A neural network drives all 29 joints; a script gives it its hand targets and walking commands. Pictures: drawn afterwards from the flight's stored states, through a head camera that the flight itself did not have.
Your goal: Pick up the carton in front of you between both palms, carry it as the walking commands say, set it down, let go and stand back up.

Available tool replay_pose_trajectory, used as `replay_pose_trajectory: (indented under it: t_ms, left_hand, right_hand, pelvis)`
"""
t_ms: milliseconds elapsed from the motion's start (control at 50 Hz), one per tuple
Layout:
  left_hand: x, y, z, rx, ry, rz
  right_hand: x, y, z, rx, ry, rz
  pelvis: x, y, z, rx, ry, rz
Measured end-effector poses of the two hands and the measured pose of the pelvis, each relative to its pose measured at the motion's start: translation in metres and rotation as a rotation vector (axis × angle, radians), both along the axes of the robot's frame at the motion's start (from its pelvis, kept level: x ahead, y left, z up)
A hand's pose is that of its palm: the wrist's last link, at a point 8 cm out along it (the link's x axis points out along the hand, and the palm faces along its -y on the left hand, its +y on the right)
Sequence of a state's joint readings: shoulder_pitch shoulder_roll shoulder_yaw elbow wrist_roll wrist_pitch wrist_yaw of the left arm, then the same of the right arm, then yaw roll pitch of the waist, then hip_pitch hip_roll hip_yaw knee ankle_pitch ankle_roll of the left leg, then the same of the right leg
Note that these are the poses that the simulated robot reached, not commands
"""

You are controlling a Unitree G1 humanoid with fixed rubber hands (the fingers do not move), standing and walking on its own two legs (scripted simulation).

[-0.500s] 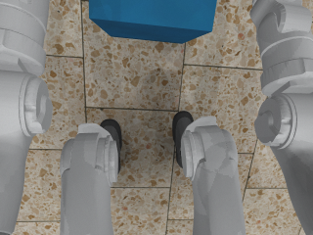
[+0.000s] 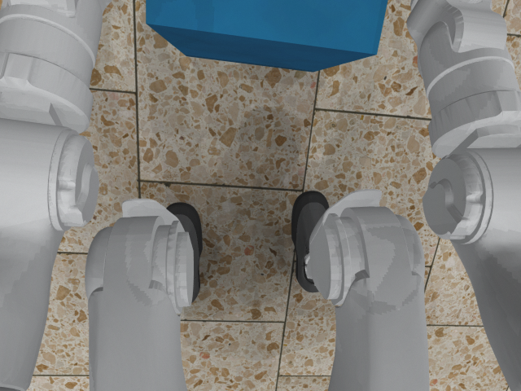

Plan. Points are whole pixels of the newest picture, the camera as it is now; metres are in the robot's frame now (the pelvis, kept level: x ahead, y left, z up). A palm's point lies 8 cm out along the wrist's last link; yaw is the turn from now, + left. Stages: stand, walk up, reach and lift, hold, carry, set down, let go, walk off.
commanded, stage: reach and lift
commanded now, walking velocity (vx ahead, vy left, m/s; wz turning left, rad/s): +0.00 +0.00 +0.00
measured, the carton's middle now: out of the picture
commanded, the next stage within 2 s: none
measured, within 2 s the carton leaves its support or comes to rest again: leaves its support in 0.54 s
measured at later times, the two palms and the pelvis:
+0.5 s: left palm out of the picture +0.58 +0.13 -0.17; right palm out of the picture +0.56 -0.18 -0.17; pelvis +0.00 +0.00 +0.00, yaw +1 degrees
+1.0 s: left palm out of the picture +0.51 +0.13 +0.03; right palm out of the picture +0.50 -0.17 +0.03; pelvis -0.02 -0.01 +0.10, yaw +1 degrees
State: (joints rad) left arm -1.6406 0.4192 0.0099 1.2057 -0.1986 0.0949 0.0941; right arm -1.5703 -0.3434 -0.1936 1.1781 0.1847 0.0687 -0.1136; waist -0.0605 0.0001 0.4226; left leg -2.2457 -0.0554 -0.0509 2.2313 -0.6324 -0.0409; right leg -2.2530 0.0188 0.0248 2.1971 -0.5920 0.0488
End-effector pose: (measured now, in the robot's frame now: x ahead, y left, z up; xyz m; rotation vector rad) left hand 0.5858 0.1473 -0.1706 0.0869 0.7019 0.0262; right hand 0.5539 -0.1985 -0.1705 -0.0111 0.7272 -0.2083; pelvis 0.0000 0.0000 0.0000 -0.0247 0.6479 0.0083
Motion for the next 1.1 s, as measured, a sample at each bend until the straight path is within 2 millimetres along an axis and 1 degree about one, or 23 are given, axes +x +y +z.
replay_pose_trajectory:
  t_ms: [60, 100, 140, 160, 180, 300, 460, 520, 560, 620, 720, 780, 860, 940, 1020, 1100]
  left_hand:
    - [-0.002, -0.002, 0.001, -0.001, 0.003, -0.006]
    - [-0.003, -0.007, 0.001, -0.007, 0.006, -0.017]
    - [-0.004, -0.015, 0.001, -0.021, 0.008, -0.036]
    - [-0.004, -0.021, 0.001, -0.031, 0.009, -0.049]
    - [-0.004, -0.023, 0.0, -0.024, 0.009, -0.039]
    - [-0.003, -0.022, 0.001, -0.019, 0.019, -0.032]
    - [-0.004, -0.021, -0.001, -0.063, 0.023, -0.017]
    - [-0.007, -0.021, 0.001, -0.05, 0.024, 0.0]
    - [-0.011, -0.023, 0.007, -0.039, 0.022, 0.014]
    - [-0.017, -0.022, 0.029, -0.037, 0.0, 0.019]
    - [-0.03, -0.017, 0.091, -0.055, -0.035, 0.059]
    - [-0.041, -0.014, 0.128, -0.057, -0.026, 0.075]
    - [-0.056, -0.014, 0.166, -0.052, -0.006, 0.075]
    - [-0.067, -0.016, 0.191, -0.045, -0.002, 0.068]
    - [-0.072, -0.017, 0.209, -0.046, -0.008, 0.068]
    - [-0.075, -0.016, 0.224, -0.047, -0.018, 0.076]
  right_hand:
    - [-0.001, 0.002, 0.001, 0.003, -0.001, 0.006]
    - [-0.001, 0.007, 0.002, 0.011, -0.004, 0.019]
    - [0.001, 0.016, 0.001, 0.023, -0.007, 0.035]
    - [0.001, 0.018, 0.002, 0.023, -0.009, 0.032]
    - [0.002, 0.019, 0.001, 0.02, -0.007, 0.024]
    - [0.001, 0.019, 0.0, 0.033, -0.01, 0.022]
    - [0.002, 0.016, 0.0, 0.064, -0.004, 0.045]
    - [0.002, 0.019, 0.005, 0.055, 0.002, 0.035]
    - [0.0, 0.022, 0.013, 0.024, 0.002, 0.003]
    - [-0.005, 0.024, 0.035, 0.015, -0.019, -0.024]
    - [-0.015, 0.03, 0.091, 0.043, -0.058, -0.018]
    - [-0.024, 0.033, 0.126, 0.051, -0.05, -0.01]
    - [-0.039, 0.033, 0.163, 0.04, -0.028, 0.002]
    - [-0.049, 0.031, 0.189, 0.033, -0.023, 0.004]
    - [-0.055, 0.03, 0.206, 0.036, -0.029, 0.002]
    - [-0.056, 0.031, 0.222, 0.038, -0.04, 0.003]
  pelvis:
    - [-0.003, 0.0, 0.002, 0.0, -0.005, 0.0]
    - [-0.005, 0.0, 0.003, 0.0, -0.011, -0.001]
    - [-0.006, 0.0, 0.004, -0.001, -0.019, 0.0]
    - [-0.007, 0.001, 0.005, -0.001, -0.023, 0.0]
    - [-0.008, 0.001, 0.005, -0.001, -0.029, -0.001]
    - [-0.008, 0.001, 0.003, -0.002, -0.052, 0.002]
    - [0.0, 0.0, -0.004, 0.005, -0.041, 0.006]
    - [0.004, 0.0, -0.003, 0.008, -0.022, 0.006]
    - [0.005, 0.0, -0.001, 0.009, -0.004, 0.006]
    - [0.005, -0.001, 0.007, 0.012, -0.001, 0.006]
    - [0.0, -0.002, 0.027, 0.016, 0.036, 0.008]
    - [-0.003, -0.004, 0.043, 0.016, 0.065, 0.011]
    - [-0.01, -0.004, 0.067, 0.014, 0.088, 0.013]
    - [-0.016, -0.005, 0.088, 0.014, 0.1, 0.011]
    - [-0.02, -0.005, 0.102, 0.017, 0.106, 0.007]
    - [-0.02, -0.006, 0.115, 0.021, 0.113, 0.004]
